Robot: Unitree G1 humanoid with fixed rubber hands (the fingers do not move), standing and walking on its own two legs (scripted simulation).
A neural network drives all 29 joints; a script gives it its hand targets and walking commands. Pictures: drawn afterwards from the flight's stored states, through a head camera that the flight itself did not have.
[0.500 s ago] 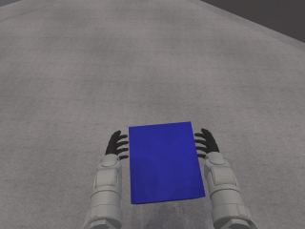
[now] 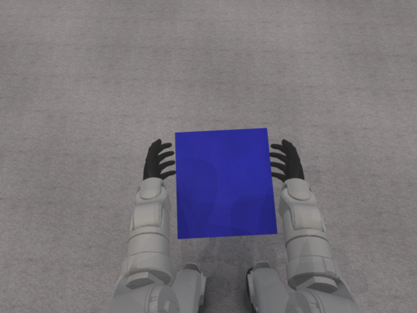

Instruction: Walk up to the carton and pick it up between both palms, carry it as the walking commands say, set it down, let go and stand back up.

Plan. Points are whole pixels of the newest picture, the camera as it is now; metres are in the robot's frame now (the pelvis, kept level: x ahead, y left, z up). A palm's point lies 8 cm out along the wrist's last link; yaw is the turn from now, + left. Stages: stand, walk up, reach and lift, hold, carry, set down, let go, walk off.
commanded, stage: set down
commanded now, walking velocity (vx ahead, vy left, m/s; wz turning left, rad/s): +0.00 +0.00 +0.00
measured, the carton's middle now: (222, 185) +0.39 +0.01 -0.15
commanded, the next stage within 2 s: none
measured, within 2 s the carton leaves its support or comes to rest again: neither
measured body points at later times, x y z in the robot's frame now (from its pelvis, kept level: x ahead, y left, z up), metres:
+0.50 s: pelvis -0.01 -0.01 -0.07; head +0.19 -0.01 +0.33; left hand +0.41 +0.16 -0.14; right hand +0.42 -0.12 -0.15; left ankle +0.06 +0.13 -0.66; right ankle +0.07 -0.13 -0.66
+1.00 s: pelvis -0.02 +0.00 -0.15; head +0.22 -0.01 +0.23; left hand +0.43 +0.16 -0.23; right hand +0.44 -0.12 -0.23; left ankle +0.06 +0.13 -0.66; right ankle +0.07 -0.13 -0.66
